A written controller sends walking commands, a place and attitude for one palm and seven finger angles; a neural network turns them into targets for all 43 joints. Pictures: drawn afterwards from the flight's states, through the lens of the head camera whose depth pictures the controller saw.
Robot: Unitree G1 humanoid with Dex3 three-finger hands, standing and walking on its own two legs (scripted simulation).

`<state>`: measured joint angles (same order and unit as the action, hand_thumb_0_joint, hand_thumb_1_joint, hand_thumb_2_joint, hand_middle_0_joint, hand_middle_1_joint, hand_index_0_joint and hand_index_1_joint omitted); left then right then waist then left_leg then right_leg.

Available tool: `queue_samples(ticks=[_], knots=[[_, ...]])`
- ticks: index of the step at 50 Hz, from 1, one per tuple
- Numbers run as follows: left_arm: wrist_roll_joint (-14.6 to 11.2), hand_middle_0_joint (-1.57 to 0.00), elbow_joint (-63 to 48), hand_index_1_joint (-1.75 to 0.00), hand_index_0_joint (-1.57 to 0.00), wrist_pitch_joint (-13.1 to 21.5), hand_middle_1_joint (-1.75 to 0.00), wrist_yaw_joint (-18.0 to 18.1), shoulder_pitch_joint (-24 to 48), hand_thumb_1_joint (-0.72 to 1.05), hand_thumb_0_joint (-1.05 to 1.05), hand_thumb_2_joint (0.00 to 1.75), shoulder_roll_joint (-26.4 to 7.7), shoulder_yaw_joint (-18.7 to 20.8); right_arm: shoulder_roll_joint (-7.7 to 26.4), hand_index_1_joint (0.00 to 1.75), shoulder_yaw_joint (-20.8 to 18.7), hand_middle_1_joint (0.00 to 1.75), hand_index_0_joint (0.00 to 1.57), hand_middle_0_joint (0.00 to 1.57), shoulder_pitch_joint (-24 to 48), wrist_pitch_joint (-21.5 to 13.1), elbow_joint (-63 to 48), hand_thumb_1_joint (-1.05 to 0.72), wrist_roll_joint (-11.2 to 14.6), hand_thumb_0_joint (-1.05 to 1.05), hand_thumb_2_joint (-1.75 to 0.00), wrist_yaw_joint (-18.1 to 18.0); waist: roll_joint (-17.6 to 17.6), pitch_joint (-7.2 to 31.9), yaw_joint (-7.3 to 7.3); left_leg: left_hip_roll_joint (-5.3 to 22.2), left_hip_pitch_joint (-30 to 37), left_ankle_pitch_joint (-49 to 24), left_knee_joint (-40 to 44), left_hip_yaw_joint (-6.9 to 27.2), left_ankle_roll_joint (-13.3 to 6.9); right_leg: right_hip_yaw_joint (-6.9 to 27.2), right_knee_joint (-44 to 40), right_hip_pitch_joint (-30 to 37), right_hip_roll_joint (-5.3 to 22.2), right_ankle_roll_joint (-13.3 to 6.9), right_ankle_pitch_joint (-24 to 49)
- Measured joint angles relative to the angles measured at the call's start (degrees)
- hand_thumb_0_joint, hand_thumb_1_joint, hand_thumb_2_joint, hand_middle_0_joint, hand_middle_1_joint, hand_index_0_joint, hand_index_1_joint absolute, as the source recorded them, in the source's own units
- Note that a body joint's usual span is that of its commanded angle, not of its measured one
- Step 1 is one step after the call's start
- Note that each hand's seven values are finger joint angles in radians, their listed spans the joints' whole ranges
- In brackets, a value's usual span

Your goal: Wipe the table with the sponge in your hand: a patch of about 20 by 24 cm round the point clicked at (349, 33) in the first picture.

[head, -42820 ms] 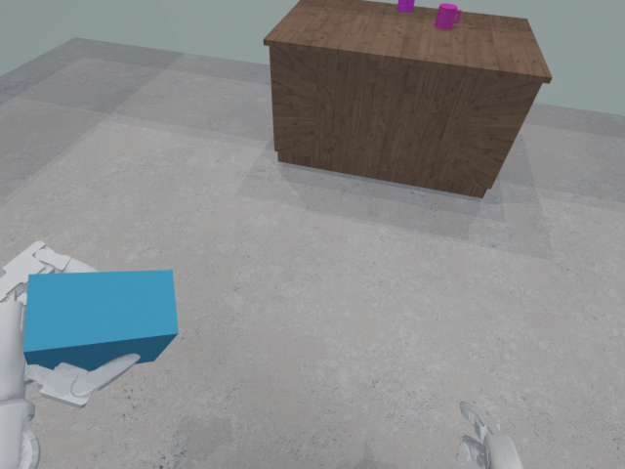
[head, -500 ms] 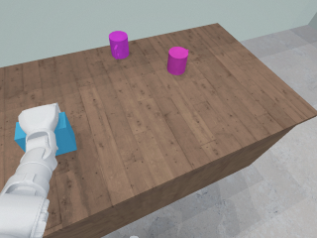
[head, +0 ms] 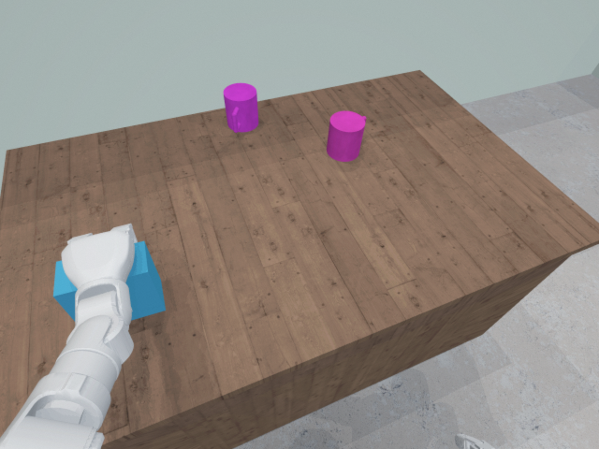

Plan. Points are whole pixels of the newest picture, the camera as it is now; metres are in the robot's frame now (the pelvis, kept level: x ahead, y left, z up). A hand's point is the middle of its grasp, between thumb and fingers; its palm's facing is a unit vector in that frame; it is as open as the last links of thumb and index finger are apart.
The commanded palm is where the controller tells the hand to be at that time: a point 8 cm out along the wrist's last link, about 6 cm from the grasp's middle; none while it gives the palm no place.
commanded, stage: wipe back along the first lane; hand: left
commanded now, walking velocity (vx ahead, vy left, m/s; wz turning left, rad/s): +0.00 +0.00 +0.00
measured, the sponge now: (118, 293) +0.34 +0.31 -0.05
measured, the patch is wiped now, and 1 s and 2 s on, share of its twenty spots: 0.95 0.95 0.95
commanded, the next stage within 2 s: lift the sponge slowly off the table in 0.68 s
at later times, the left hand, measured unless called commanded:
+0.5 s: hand (119, 307) +0.30 +0.28 -0.01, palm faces -0.07 -0.02 -1.00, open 10.3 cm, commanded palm +0.25 +0.25 +0.01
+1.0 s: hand (123, 328) +0.27 +0.26 -0.01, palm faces -0.09 -0.05 -0.99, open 10.3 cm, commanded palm +0.24 +0.25 +0.03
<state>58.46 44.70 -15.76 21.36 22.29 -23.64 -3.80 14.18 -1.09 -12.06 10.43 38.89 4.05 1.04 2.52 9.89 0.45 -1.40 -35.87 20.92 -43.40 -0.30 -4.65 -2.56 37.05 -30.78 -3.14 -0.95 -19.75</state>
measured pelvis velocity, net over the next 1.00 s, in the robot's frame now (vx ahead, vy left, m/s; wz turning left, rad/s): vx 0.00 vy -0.03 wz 0.01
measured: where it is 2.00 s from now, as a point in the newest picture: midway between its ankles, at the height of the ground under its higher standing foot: outside the picture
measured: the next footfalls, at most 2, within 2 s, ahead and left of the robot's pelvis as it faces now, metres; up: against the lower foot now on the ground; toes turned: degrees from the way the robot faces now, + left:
none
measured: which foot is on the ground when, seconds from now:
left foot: down 0.00-1.00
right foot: down 0.00-1.00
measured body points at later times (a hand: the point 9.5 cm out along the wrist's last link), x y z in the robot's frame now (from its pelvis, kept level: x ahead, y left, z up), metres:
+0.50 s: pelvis +0.00 -0.01 +0.00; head +0.03 -0.01 +0.45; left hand +0.30 +0.27 +0.04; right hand +0.18 -0.25 -0.10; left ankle +0.00 +0.06 -0.71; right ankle -0.02 -0.12 -0.71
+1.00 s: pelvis +0.00 -0.03 +0.01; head +0.01 -0.04 +0.46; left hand +0.27 +0.26 +0.04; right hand +0.18 -0.26 -0.10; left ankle +0.00 +0.06 -0.71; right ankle -0.02 -0.12 -0.71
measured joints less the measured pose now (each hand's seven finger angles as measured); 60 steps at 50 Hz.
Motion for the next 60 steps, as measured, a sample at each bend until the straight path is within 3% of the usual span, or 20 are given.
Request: queue_samples(ticks=[23, 36, 42, 60], knots=[[-0.2, -0.64, -12.0, -1.41, -0.66, -4.1, -1.38, -0.8, -10.9, -0.48, 0.00, 1.07, 3.4, -2.9, -0.2, 0.30, 0.8, 0.30, 0.20, 0.20, 3.6, -1.3, -1.9, -0.90, 0.2, 0.01, -0.90, -0.6, 0.5, -0.5, -2.17, -0.3, 4.4, 0.0, 1.6, 0.5, 0.8, -0.3, -0.4, 4.0, 0.2, -0.7, -0.7], [-0.7, -0.64, -18.4, -1.41, -0.65, -4.1, -1.38, -0.2, -18.3, -0.48, 0.00, 1.06, 4.3, -3.0, 0.1, 0.30, 0.8, 0.30, 0.20, 0.20, 3.9, -2.1, -2.1, -0.90, 0.3, 0.01, -0.90, -0.8, 0.8, -0.5, -2.65, 0.1, 6.3, -0.2, 2.3, 0.0, 1.4, 0.1, -0.3, 5.3, -0.2, -1.3, -0.8], [-0.5, -0.64, -17.2, -1.41, -0.65, -4.8, -1.38, -0.8, -16.9, -0.48, 0.00, 1.06, 4.6, -3.5, 0.3, 0.30, 0.9, 0.30, 0.20, 0.20, 4.6, -2.1, -1.9, -0.90, 0.3, 0.01, -0.90, -1.6, 0.6, -1.4, -2.95, 0.1, 6.7, -0.7, 2.6, 0.3, 1.7, -0.2, -0.1, 5.6, -0.1, -1.6, -0.6], [-1.8, -0.67, -17.8, -1.38, -0.69, -0.8, -1.34, -3.4, -18.3, -0.50, 0.00, 1.06, 2.8, -0.8, 0.4, 0.30, 0.2, 0.30, 0.20, 0.20, 3.9, -3.3, -0.8, -0.90, 0.0, 0.01, -0.90, -2.6, 0.9, -2.9, -2.40, 0.6, 8.9, -1.9, 4.8, 0.0, 2.0, 0.3, -2.2, 7.5, -0.6, -2.0, 0.7]])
